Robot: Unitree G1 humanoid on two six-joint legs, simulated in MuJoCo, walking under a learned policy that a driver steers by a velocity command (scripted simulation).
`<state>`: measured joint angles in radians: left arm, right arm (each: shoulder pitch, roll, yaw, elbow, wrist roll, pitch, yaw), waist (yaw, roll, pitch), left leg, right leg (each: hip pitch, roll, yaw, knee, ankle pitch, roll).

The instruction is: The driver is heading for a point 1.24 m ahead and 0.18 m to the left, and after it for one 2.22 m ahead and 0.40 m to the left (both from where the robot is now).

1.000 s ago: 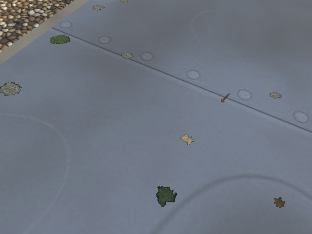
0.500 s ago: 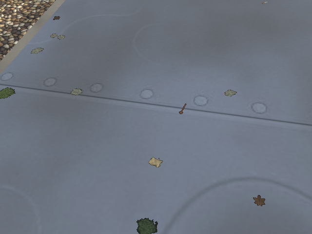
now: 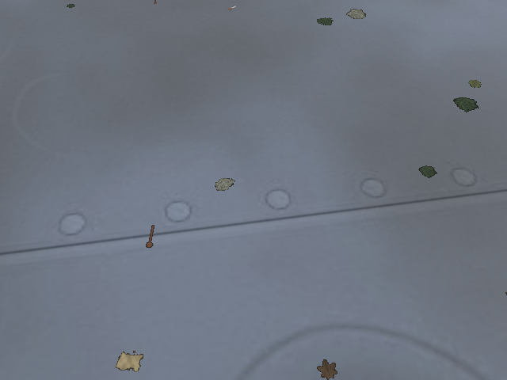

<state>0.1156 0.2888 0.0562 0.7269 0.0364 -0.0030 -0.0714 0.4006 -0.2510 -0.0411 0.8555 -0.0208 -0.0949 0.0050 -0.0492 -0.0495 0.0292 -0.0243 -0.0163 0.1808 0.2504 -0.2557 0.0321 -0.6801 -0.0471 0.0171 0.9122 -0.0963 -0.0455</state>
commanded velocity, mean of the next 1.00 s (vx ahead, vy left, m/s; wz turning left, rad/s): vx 0.50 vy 0.00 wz -0.09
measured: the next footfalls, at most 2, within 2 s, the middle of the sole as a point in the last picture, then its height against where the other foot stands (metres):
right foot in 0.16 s outside the picture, level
left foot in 0.70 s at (222, 342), level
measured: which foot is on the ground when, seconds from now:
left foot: down 0.00-0.16, up 0.18-0.68, down 0.70-1.00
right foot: up 0.00-0.14, down 0.16-0.70, up 0.72-1.00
